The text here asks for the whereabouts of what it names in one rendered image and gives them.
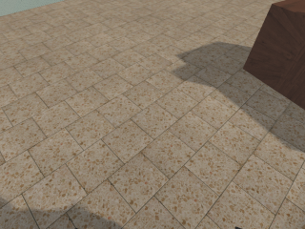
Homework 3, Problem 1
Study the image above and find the pedestal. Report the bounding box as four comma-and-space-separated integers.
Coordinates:
243, 0, 305, 110

